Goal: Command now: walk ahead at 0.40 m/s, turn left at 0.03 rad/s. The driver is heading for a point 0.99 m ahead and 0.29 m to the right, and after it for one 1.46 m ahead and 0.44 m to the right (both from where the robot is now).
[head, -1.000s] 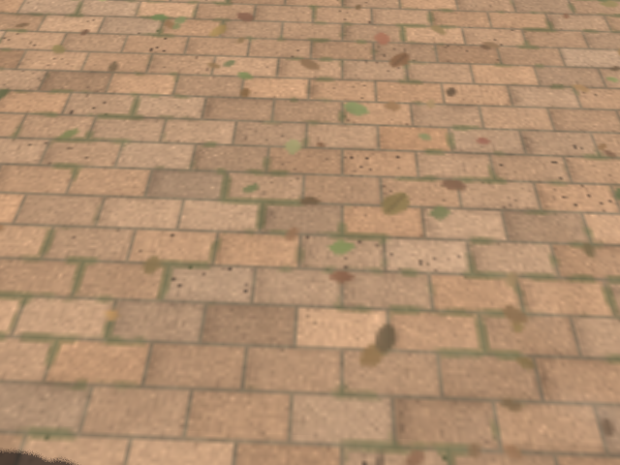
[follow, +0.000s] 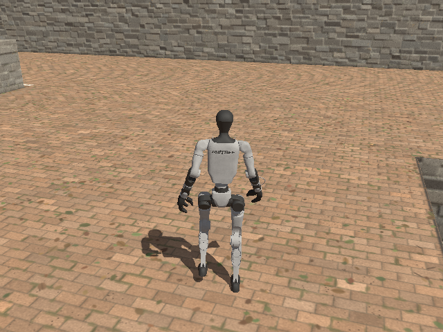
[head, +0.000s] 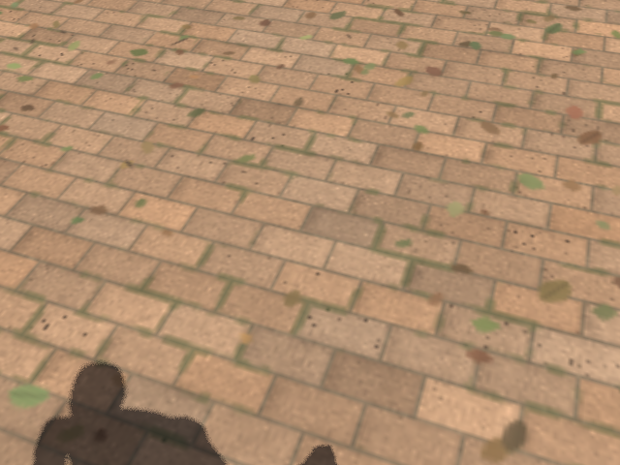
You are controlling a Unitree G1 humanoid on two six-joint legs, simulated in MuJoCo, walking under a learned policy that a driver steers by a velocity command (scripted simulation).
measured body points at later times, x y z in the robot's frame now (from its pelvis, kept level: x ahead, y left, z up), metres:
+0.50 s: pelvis +0.24 +0.08 +0.00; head +0.26 +0.08 +0.45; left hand +0.38 +0.35 -0.11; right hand +0.29 -0.21 -0.11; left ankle +0.25 +0.16 -0.74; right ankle +0.28 -0.10 -0.66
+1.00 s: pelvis +0.40 +0.03 -0.01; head +0.45 -0.01 +0.43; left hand +0.65 +0.24 -0.09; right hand +0.47 -0.29 -0.12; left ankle +0.47 +0.19 -0.68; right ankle +0.46 -0.07 -0.75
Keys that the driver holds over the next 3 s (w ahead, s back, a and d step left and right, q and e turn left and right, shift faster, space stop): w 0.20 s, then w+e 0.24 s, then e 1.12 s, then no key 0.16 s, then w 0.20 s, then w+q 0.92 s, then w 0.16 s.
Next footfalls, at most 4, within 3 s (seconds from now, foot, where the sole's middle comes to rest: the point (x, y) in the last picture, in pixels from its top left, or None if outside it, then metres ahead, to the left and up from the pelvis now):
0.26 left None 0.29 0.16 -0.78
0.76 right None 0.50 -0.08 -0.78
1.22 left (288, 444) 0.56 0.14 -0.78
1.64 right None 0.38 -0.06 -0.78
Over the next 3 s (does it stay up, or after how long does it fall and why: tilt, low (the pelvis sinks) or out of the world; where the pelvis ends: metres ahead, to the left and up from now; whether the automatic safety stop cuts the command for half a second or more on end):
stays up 0.87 -0.23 0.00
